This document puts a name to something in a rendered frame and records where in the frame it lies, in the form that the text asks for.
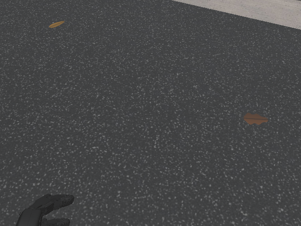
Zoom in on left robot hand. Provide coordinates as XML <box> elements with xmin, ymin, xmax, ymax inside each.
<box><xmin>16</xmin><ymin>194</ymin><xmax>74</xmax><ymax>226</ymax></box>

